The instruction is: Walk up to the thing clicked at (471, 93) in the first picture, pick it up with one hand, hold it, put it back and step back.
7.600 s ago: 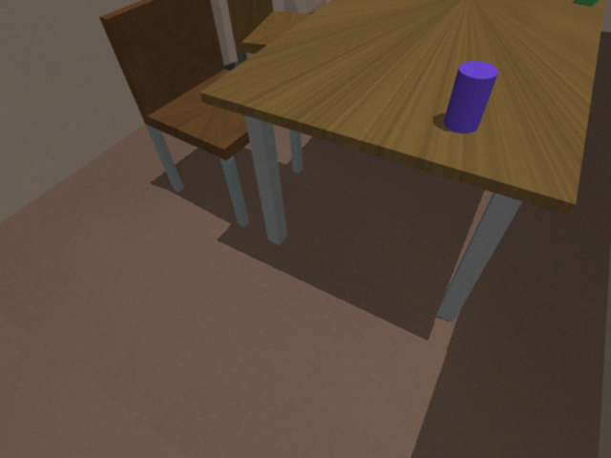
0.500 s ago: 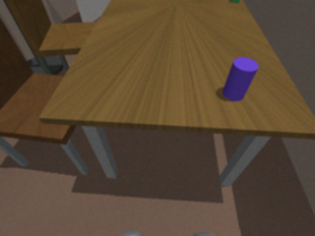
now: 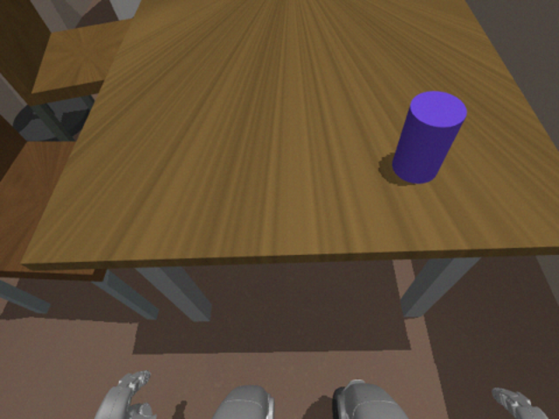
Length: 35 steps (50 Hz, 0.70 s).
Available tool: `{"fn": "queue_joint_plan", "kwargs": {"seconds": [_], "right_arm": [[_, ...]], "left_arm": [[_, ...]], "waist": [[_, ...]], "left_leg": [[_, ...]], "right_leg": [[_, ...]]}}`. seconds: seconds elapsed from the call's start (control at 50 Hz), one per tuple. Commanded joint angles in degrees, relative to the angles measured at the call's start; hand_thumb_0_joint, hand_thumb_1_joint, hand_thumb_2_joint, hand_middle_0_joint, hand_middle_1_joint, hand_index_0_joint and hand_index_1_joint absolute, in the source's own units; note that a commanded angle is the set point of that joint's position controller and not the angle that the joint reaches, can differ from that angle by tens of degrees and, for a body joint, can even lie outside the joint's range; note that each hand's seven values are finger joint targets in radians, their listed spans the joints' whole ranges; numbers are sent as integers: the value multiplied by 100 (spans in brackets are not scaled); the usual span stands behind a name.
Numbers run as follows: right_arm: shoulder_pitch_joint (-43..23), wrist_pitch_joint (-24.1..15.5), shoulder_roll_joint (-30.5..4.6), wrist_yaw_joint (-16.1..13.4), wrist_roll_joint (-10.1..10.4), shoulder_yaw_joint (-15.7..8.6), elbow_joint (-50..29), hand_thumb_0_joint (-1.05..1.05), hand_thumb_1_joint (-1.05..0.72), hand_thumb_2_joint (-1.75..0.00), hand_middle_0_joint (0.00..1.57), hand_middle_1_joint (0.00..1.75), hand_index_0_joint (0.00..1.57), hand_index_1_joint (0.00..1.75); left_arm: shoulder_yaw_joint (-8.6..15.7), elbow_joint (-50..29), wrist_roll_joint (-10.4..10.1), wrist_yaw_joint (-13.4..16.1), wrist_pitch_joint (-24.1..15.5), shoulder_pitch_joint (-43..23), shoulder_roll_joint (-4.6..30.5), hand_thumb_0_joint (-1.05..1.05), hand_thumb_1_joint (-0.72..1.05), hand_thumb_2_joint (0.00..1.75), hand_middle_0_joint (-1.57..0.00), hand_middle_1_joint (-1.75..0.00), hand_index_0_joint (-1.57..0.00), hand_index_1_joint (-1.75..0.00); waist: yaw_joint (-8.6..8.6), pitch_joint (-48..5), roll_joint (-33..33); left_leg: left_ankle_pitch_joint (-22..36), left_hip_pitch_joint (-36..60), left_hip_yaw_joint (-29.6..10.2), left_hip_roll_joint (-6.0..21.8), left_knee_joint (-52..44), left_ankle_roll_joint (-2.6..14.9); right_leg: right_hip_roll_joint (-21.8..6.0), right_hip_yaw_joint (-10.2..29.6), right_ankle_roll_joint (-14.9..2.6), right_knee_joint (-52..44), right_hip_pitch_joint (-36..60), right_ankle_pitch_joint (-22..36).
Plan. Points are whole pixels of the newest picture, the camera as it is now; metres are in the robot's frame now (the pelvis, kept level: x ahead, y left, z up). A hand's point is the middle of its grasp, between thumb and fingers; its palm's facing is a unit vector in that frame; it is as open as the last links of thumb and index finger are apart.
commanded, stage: walk up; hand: right
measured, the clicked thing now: (425, 140) +0.52 -0.20 +0.04
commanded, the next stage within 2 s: stand in 1.64 s
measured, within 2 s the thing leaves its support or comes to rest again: neither
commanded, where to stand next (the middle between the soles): +0.03 +0.00 m, yaw +1 degrees
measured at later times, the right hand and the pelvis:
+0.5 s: hand out of the picture +0.08 -0.29 -0.14, palm faces -0.03 +0.91 -0.42, open 7.4 cm; pelvis +0.00 -0.01 +0.00, yaw +0 degrees
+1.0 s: hand out of the picture +0.07 -0.27 -0.13, palm faces -0.03 +0.94 -0.35, open 7.4 cm; pelvis -0.02 -0.01 +0.02, yaw +1 degrees
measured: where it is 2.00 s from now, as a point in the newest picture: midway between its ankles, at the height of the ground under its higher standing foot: outside the picture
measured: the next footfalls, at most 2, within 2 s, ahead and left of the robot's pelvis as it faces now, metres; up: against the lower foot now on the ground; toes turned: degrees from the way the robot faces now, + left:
left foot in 0.14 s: +0.04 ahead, +0.13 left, +0.00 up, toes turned +1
right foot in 0.42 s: +0.03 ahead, -0.16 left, +0.00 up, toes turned +1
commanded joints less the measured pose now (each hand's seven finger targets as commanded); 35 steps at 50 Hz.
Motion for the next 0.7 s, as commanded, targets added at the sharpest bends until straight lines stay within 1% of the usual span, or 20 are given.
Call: {"fn": "queue_joint_plan", "kwargs": {"seconds": [0.0, 0.06, 0.1, 0.12, 0.14, 0.16, 0.18, 0.2, 0.24, 0.34, 0.38, 0.42, 0.44, 0.46, 0.48, 0.5, 0.54, 0.56, 0.6, 0.68], "right_arm": [[794, -93, -1072, -83, -23, -292, -67, 0, -90, -90, 20, 30, 20, 30], [791, -182, -1003, -113, -105, -287, 63, 0, -90, -90, 20, 30, 20, 30], [908, -246, -963, -123, -164, -308, 167, 0, -90, -90, 20, 30, 20, 30], [803, -272, -1120, -146, -237, -360, 136, 0, -90, -90, 20, 30, 20, 30], [615, -312, -1565, -159, -316, -456, 23, 0, -90, -90, 20, 30, 20, 30], [140, -328, -2002, -124, -254, -517, -100, 0, -90, -90, 20, 30, 20, 30], [-55, -353, -2127, -121, -249, -577, -142, 0, -90, -90, 20, 30, 20, 30], [-183, -390, -1908, -145, -253, -540, -174, 0, -90, -90, 20, 30, 20, 30], [-93, -419, -1505, -167, -236, -379, -155, 0, -90, -90, 20, 30, 20, 30], [223, -303, -1472, -63, -238, -347, -11, 0, -90, -90, 20, 30, 20, 30], [76, -174, -1471, -34, -165, -337, -57, 0, -90, -90, 20, 30, 20, 30], [14, -131, -1093, 6, -32, -187, -153, 0, -90, -90, 20, 30, 20, 30], [-40, -124, -864, 9, -39, -95, -196, 0, -90, -90, 20, 30, 20, 30], [-7, -97, -1014, -40, -51, -161, -46, 0, -90, -90, 20, 30, 20, 30], [23, -103, -1078, -28, -72, -204, 110, 0, -90, -90, 20, 30, 20, 30], [53, -142, -1086, 15, -64, -208, 199, 0, -90, -90, 20, 30, 20, 30], [90, -218, -1234, 58, -67, -242, 371, 0, -90, -90, 20, 30, 20, 30], [44, -241, -1304, 57, -86, -272, 393, 0, -90, -90, 20, 30, 20, 30], [-381, -254, -1345, 83, -94, -202, 357, 0, -90, -90, 20, 30, 20, 30], [-351, -202, -1182, 122, -117, -129, 654, 0, -90, -90, 20, 30, 20, 30]], "left_arm": [[475, -484, 98, 163, -27, 78, 1588, 0, 90, 90, -20, -30, -20, -30], [465, -476, 48, 140, 42, 56, 1528, 0, 90, 90, -20, -30, -20, -30], [423, -505, -67, 99, 117, -122, 1479, 0, 90, 90, -20, -30, -20, -30], [378, -522, -112, 77, 148, -161, 1343, 0, 90, 90, -20, -30, -20, -30], [346, -572, -147, 46, 156, -123, 1157, 0, 90, 90, -20, -30, -20, -30], [398, -458, -116, 84, 185, -228, 1264, 0, 90, 90, -20, -30, -20, -30], [508, -422, -41, 111, 211, -393, 1530, 0, 90, 90, -20, -30, -20, -30], [517, -373, -72, 68, 199, -282, 1562, 0, 90, 90, -20, -30, -20, -30], [479, -239, -127, 27, 115, -160, 1303, 0, 90, 90, -20, -30, -20, -30], [337, -98, -147, 22, -61, -240, 1067, 0, 90, 90, -20, -30, -20, -30], [344, 248, -95, 107, -155, 217, 1099, 0, 90, 90, -20, -30, -20, -30], [459, 398, 5, 191, -276, 406, 1653, 0, 90, 90, -20, -30, -20, -30], [445, 363, 4, 199, -309, 226, 1769, 0, 90, 90, -20, -30, -20, -30], [441, 255, -15, 178, -304, -117, 1984, 0, 90, 90, -20, -30, -20, -30], [380, 272, -25, 151, -285, -275, 1809, 0, 90, 90, -20, -30, -20, -30], [322, 283, -28, 125, -262, -426, 1672, 0, 90, 90, -20, -30, -20, -30], [270, 293, -94, 144, -258, -587, 1477, 0, 90, 90, -20, -30, -20, -30], [267, 333, -120, 143, -252, -474, 1375, 0, 90, 90, -20, -30, -20, -30], [252, 560, -137, 122, -239, -113, 1399, 0, 90, 90, -20, -30, -20, -30], [250, 683, -102, 126, -284, -565, 1483, 0, 90, 90, -20, -30, -20, -30]], "waist": [[55, -1572, -1091], [22, -1601, -883], [-129, -1524, -686], [-125, -1417, -461], [-53, -1275, 406], [-46, -962, 1149], [-136, -661, 1168], [10, -611, 857], [79, -856, 712], [-176, -1448, 1310], [33, -1717, 1068], [129, -1962, 62], [50, -1751, -417], [21, -1646, -817], [-117, -1273, -800], [-266, -1096, -794], [-298, -1122, -598], [-193, -1231, -470], [88, -1286, -483], [-132, -973, -275]], "left_leg": [[371, -154, -10, -38, -496, -61], [940, 139, 78, -61, -1897, -73], [2187, 822, 216, -172, -3059, -26], [2445, 1007, -268, 166, -3230, 79], [2664, 1068, -1751, 1207, -3543, 422], [2829, 242, -2771, 2251, -3896, 1168], [2966, -334, -3139, 2640, -3988, 1681], [3443, -73, -2665, 2411, -3718, 1685], [4908, 826, -1263, 1498, -3061, 1100], [5414, 1870, -596, 923, -2365, 696], [5083, 1644, -340, 813, -1776, 561], [3490, 71, -359, 515, -1307, 159], [1620, -537, -136, 188, -1384, 5], [351, 156, -171, 190, -1258, -7], [287, 569, -300, 220, -1364, -6], [533, 743, -256, 204, -2158, 54], [3163, 1199, -556, 499, -2984, 135], [3886, 1385, -780, 720, -3107, 268], [3232, 1026, -899, 873, -2947, 433], [2831, 1101, -373, 442, -3186, 57]], "right_leg": [[-1147, 1204, -1202, -820, 1152, 1949], [-1155, 1072, -1139, -383, 1225, 2132], [-1047, 938, -867, 25, 704, 1818], [-922, 910, -623, 115, 222, 1265], [-385, 674, -280, 684, -470, 359], [183, 204, 3, 1473, -336, -1790], [-55, 670, 59, 2313, -121, -2051], [-131, 770, 50, 2379, -125, -1932], [110, 701, -35, 2040, -495, -1775], [119, -277, 112, -86, 141, -1305], [33, -370, 45, -1453, 1018, 154], [-764, 951, -265, -1099, 2505, 1689], [-1573, 1820, -682, -1161, 2438, 1934], [-2037, 2045, -1220, -1092, 1454, 1978], [-1824, 1743, -1141, -1029, 790, 1840], [-1448, 1147, -784, -983, 640, 1561], [-831, 444, -140, -614, 538, 1259], [-566, 225, -15, -386, 610, 1305], [-459, 253, 29, -880, 885, 207], [-817, 638, -106, -1362, 789, 256]]}}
